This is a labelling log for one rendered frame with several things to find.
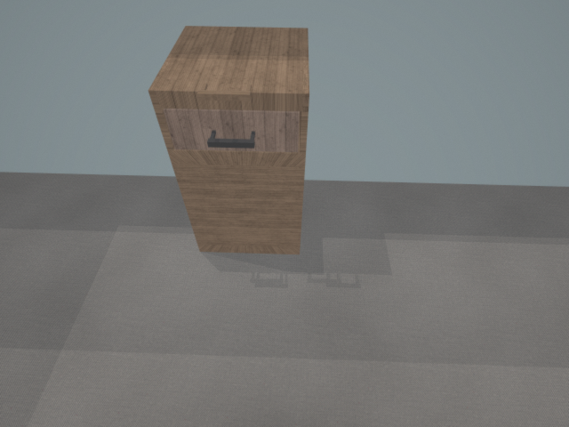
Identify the drawer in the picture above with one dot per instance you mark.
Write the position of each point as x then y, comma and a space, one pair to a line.
275, 131

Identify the cabinet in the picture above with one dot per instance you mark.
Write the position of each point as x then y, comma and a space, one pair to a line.
239, 201

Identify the handle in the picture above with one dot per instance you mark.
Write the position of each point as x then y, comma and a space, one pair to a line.
230, 143
212, 95

